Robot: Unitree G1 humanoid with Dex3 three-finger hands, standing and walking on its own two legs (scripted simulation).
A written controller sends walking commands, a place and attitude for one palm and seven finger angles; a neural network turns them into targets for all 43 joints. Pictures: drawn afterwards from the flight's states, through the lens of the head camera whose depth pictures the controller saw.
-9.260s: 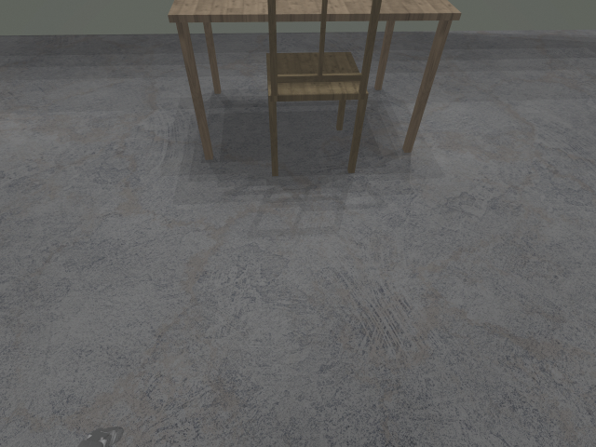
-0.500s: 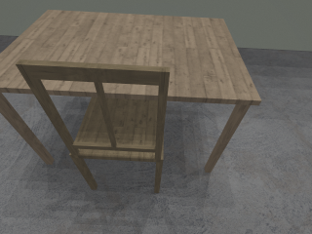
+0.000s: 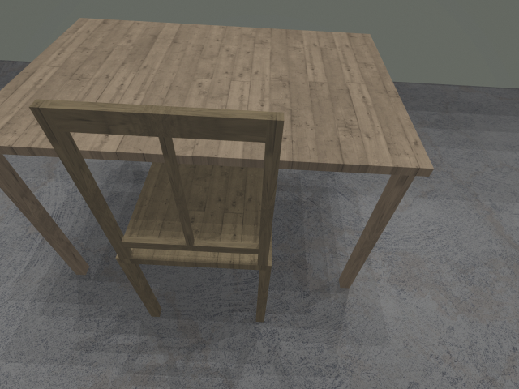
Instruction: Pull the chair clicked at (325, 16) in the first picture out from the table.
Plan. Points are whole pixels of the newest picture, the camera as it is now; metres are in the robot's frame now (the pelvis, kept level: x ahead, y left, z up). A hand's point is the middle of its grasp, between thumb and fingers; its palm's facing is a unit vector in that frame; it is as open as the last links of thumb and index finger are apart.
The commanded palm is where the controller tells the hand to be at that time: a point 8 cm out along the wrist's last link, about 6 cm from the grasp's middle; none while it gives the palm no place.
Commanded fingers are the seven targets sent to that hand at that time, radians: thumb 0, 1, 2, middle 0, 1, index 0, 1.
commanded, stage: look again from close up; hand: left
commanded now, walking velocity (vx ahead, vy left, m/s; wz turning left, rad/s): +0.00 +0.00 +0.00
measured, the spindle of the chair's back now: (180, 198) +0.49 +0.21 -0.06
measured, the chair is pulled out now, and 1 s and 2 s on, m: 0.00 0.00 0.00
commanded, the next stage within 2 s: shuffle to correct the standing spot in 0.20 s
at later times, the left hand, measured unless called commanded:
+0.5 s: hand out of the picture -0.02 +0.16 -0.18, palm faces +0.05 -0.99 -0.15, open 7.3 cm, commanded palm none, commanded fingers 0.00 0.90 0.90 -0.20 -0.30 -0.20 -0.30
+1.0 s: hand out of the picture +0.07 +0.18 -0.17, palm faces +0.04 -0.97 -0.25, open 7.3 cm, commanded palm none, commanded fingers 0.00 0.90 0.90 -0.20 -0.30 -0.20 -0.30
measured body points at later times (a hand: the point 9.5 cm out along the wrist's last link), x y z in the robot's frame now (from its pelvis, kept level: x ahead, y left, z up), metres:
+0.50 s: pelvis +0.01 +0.00 -0.01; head +0.02 +0.01 +0.44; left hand -0.02 +0.21 -0.17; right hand -0.02 -0.21 -0.17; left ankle -0.04 +0.10 -0.74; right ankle -0.01 -0.14 -0.74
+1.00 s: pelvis +0.06 -0.01 +0.00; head +0.10 -0.01 +0.45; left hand +0.07 +0.23 -0.15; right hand +0.05 -0.23 -0.16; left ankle -0.03 +0.10 -0.73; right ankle -0.01 -0.14 -0.73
